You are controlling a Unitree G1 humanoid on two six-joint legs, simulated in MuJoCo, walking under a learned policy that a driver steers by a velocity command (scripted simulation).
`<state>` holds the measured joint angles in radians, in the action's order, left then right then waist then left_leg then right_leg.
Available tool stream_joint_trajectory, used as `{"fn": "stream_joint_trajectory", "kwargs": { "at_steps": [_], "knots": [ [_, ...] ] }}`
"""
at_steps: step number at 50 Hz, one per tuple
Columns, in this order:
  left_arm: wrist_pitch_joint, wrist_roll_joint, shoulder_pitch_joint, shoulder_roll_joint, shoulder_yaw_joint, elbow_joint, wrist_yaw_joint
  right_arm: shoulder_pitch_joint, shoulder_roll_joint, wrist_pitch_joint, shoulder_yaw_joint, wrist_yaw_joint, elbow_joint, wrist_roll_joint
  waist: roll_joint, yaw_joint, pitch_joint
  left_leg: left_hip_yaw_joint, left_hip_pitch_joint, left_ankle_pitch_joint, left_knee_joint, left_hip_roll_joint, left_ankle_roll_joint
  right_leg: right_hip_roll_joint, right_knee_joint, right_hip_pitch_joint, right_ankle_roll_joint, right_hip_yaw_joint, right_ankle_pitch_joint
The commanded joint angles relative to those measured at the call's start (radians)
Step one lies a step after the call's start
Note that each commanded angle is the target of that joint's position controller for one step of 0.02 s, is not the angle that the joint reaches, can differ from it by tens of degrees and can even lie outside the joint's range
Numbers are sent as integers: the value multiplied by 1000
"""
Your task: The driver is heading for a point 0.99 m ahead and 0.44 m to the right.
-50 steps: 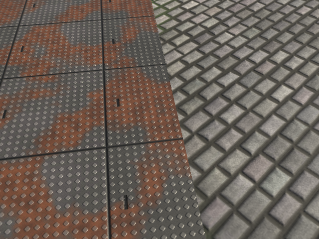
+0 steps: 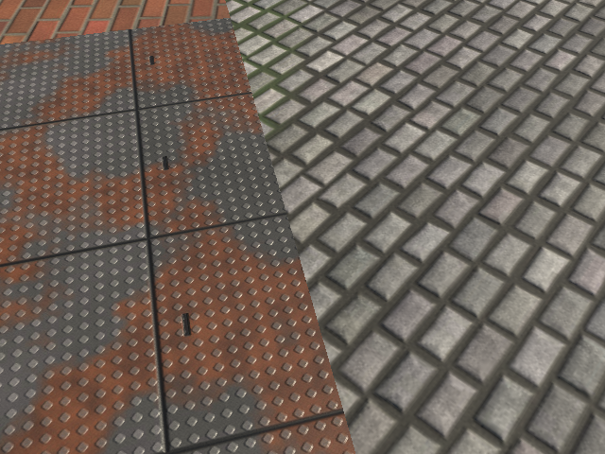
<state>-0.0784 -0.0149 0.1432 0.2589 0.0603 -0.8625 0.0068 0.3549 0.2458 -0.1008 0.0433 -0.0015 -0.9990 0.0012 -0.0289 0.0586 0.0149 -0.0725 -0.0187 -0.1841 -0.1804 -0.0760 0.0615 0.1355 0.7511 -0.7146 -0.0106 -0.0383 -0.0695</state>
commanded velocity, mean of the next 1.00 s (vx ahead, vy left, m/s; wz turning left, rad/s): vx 0.50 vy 0.00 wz -0.52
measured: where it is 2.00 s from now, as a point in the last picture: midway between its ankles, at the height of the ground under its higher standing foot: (489, 298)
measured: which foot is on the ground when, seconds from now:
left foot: down 0.00-0.20, up 0.22-0.68, down 0.70-1.00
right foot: up 0.00-0.18, down 0.20-0.70, up 0.72-1.00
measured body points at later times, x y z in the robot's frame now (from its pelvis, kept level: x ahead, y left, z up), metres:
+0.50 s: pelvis +0.29 -0.09 +0.00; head +0.32 -0.12 +0.45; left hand +0.41 +0.16 -0.11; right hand +0.41 -0.39 -0.10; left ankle +0.49 +0.06 -0.68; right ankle +0.25 -0.15 -0.75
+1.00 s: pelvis +0.56 -0.13 +0.00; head +0.59 -0.15 +0.45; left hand +0.86 -0.01 -0.09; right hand +0.44 -0.40 -0.12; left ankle +0.59 -0.02 -0.75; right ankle +0.57 -0.33 -0.67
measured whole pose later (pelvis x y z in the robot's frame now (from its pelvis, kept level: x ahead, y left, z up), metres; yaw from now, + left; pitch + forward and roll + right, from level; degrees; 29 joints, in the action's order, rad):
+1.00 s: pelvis +0.56 -0.13 +0.00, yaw -33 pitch +2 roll +2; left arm -0.02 -0.02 0.19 0.31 0.08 -0.64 0.00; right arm 0.31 0.27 -0.10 0.08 0.01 -0.86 0.00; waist -0.05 0.07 -0.03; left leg -0.14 -0.09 -0.21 -0.28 -0.02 0.02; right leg 0.10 0.98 -0.70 0.00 -0.07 0.15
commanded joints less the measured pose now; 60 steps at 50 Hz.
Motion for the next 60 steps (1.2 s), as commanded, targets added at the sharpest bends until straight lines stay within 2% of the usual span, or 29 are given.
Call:
{"fn": "stream_joint_trajectory", "kwargs": {
  "at_steps": [1,6,8,9,10,11,12,13,14,15,16,19,22,26,31,33,34,35,36,37,38,39,40,41,44,52,56,59,60],
  "knots": [
    [-11,-7,-106,30,-4,80,-19,9,160,-7,31,-10,37,-3,61,13,-102,72,-40,118,103,296,133,-21,-94,2,-6,21,-54],
    [-14,-10,-164,45,-6,149,-57,18,178,26,42,-12,32,-10,75,13,-110,13,137,291,-18,353,97,-55,-169,-12,-63,59,123],
    [-12,-8,-65,91,16,147,-64,-23,207,41,50,-17,53,-9,112,-54,-27,-34,140,678,-202,342,66,-126,-172,169,-102,127,205],
    [-10,-9,87,135,44,111,-62,-38,201,51,47,-22,67,-6,99,-133,59,-79,90,802,-408,304,36,-180,-204,372,-130,153,182],
    [-4,-9,268,223,81,76,-48,-30,180,49,34,-29,97,7,19,-200,172,-97,-134,617,-709,263,-7,-87,-208,687,-189,-28,174],
    [-3,-12,315,330,102,70,-44,71,27,16,-17,-8,141,30,-251,-118,291,-45,-601,-172,-1090,52,-75,170,-306,1068,-382,-596,354],
    [-6,-6,342,236,75,82,-41,-4,113,-30,-1,6,140,-3,-163,-167,374,158,-733,-357,-1214,36,-56,212,-451,1143,-390,-796,409],
    [-10,4,300,190,61,86,-37,-97,163,-56,14,15,173,-39,-129,-174,239,177,-815,-281,-1218,93,-26,179,-451,1062,-332,-643,331],
    [-11,5,227,166,54,108,-34,-146,157,-68,9,12,188,-35,-24,-145,163,168,-789,-199,-1150,139,-15,137,-452,918,-303,-513,236],
    [-9,10,158,138,45,130,-35,-166,156,-66,16,5,187,-15,40,-105,96,160,-731,-154,-1059,170,-20,103,-471,764,-287,-418,130],
    [-10,20,118,116,36,148,-33,-154,162,-53,25,1,188,-6,21,-67,79,168,-650,-129,-1003,195,-25,76,-495,665,-279,-364,56],
    [-12,7,116,138,42,159,-23,-145,125,-16,26,-3,203,11,3,-34,34,145,-602,-85,-869,192,-71,37,-544,535,-290,-284,-28],
    [-8,-2,165,168,53,151,-2,-264,106,-8,23,-7,247,17,-3,-63,-9,130,-623,97,-647,161,-109,-6,-555,493,-263,-222,-26],
    [2,-6,217,171,55,139,6,-396,83,-18,15,4,294,3,-51,-116,-21,114,-519,308,-392,97,-105,-47,-532,459,-201,-204,83],
    [19,-11,249,163,57,129,17,-436,136,-37,31,21,332,-8,-71,-113,-22,160,-492,215,-283,83,-75,10,-413,600,-183,-335,121],
    [30,-7,227,161,58,140,20,-359,158,-48,43,21,316,-9,-100,-70,2,140,-387,138,-254,74,-46,6,-338,620,-166,-368,55],
    [31,-4,210,135,48,153,18,-259,185,-53,58,16,294,-1,-92,-20,66,137,-227,145,-231,90,-15,-45,-233,592,-139,-344,-4],
    [28,9,192,86,27,179,12,-106,235,-55,73,8,280,15,-21,51,202,263,37,115,-268,236,48,-104,19,468,-103,-273,88],
    [18,-18,339,22,8,196,11,12,306,-38,94,5,249,21,289,6,346,686,420,-48,-230,467,210,-249,357,86,-26,-140,529],
    [16,-26,354,104,15,186,14,10,231,-31,78,11,251,-5,303,12,322,850,415,-245,-160,510,207,-182,517,-60,-18,-154,661],
    [21,-24,258,173,34,192,14,-37,162,-24,59,9,269,-7,185,34,185,708,289,-273,-136,468,161,-138,567,-100,-11,-151,575],
    [27,-15,190,174,36,207,15,-92,145,-16,51,8,277,1,102,21,94,568,148,-168,-118,427,130,-100,553,-72,-5,-109,499],
    [27,-1,148,160,38,222,12,-128,127,-11,45,9,270,8,83,1,24,475,29,-62,-87,387,122,-72,504,-45,-4,-102,448],
    [32,-5,153,142,40,228,6,-145,115,-13,40,8,265,15,116,-28,6,401,-41,1,-63,359,112,-42,472,2,-8,-101,417],
    [50,-15,151,88,31,246,-2,-148,128,-24,48,10,243,3,136,-46,-19,258,-111,89,6,333,128,-15,407,23,-2,-67,372],
    [37,-8,-46,56,13,310,-35,-105,194,-7,65,0,201,-3,87,11,-60,-4,-42,262,22,315,98,-27,30,23,-2,11,44],
    [38,-13,-139,61,12,357,-59,-54,230,16,73,-1,178,-20,91,32,-97,-51,60,319,-12,355,77,-52,-85,30,-35,67,109],
    [46,-5,-70,113,40,362,-64,-62,275,36,87,-10,182,-33,135,-39,-31,-108,113,762,-202,361,47,-138,-119,190,-95,141,262],
    [49,-5,54,150,63,333,-60,-75,281,44,88,-14,186,-37,128,-116,37,-135,86,865,-372,341,30,-184,-166,354,-126,163,247]
  ]
}}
